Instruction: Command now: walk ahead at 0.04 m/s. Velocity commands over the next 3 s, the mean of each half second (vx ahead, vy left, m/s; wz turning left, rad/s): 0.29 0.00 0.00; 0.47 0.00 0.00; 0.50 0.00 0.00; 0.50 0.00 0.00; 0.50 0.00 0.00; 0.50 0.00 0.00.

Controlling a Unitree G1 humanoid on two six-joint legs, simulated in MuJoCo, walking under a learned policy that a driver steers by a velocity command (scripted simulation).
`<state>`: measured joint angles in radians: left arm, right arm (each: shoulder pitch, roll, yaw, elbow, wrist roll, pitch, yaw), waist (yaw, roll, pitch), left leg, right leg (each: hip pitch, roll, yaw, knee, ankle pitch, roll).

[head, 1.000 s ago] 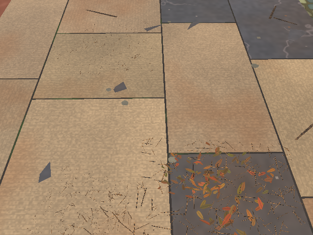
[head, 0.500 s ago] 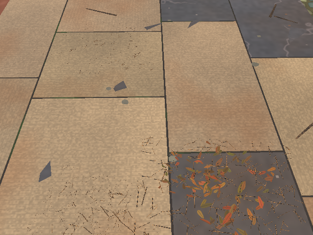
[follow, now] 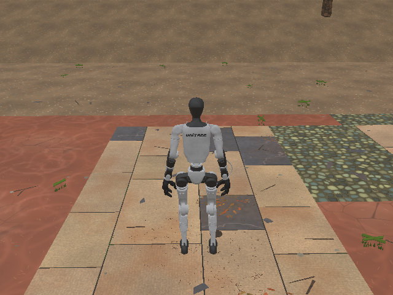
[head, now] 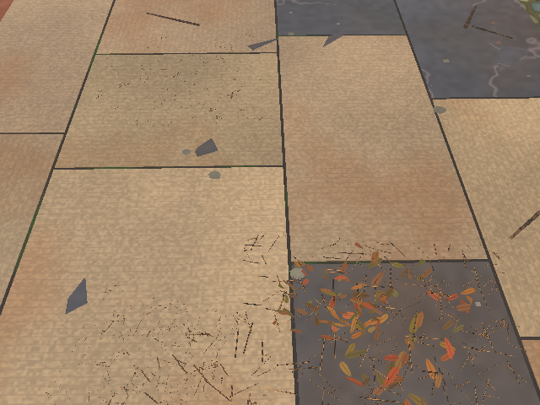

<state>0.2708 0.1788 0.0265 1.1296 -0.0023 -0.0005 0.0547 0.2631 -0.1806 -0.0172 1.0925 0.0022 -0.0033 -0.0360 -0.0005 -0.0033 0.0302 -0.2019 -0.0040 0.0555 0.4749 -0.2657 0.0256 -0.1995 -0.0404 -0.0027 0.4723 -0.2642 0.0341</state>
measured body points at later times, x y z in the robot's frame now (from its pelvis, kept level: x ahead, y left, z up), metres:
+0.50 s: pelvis +0.12 -0.07 +0.01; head +0.12 -0.09 +0.46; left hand +0.05 +0.16 -0.13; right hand +0.22 -0.33 -0.14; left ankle +0.15 +0.09 -0.65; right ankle +0.06 -0.16 -0.74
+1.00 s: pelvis +0.41 -0.02 +0.00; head +0.43 -0.02 +0.45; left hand +0.50 +0.24 -0.13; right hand +0.46 -0.28 -0.14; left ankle +0.45 +0.06 -0.74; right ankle +0.40 -0.18 -0.65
